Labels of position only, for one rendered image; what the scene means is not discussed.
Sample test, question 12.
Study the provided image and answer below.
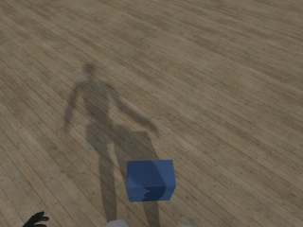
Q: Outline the robot left hand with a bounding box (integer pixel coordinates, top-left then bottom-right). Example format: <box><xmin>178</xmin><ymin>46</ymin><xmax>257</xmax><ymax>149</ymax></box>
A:
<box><xmin>23</xmin><ymin>211</ymin><xmax>49</xmax><ymax>227</ymax></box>

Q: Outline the carton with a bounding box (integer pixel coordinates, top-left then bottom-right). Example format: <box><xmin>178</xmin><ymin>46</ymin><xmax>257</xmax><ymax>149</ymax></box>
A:
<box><xmin>126</xmin><ymin>159</ymin><xmax>176</xmax><ymax>202</ymax></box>

